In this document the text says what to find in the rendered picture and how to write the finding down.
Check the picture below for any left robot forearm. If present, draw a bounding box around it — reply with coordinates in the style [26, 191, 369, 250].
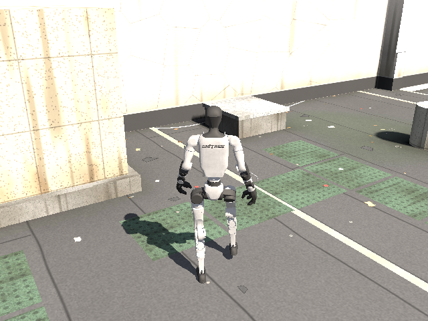
[177, 161, 189, 184]

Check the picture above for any right robot upper arm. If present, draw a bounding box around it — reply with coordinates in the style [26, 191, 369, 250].
[228, 135, 246, 173]

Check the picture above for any robot right hand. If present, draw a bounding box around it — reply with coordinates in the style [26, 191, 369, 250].
[241, 189, 257, 205]

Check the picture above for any left robot upper arm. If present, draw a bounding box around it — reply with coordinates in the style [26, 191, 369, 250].
[181, 134, 200, 171]

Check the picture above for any humanoid robot head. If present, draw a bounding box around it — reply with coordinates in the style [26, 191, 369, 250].
[203, 106, 225, 138]

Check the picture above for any right robot forearm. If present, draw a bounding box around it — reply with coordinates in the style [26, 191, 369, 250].
[240, 162, 255, 192]

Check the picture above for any robot left thigh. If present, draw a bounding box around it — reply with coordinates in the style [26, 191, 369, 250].
[191, 187, 206, 241]

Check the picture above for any robot left hand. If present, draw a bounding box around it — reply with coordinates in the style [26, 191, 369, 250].
[176, 181, 192, 195]

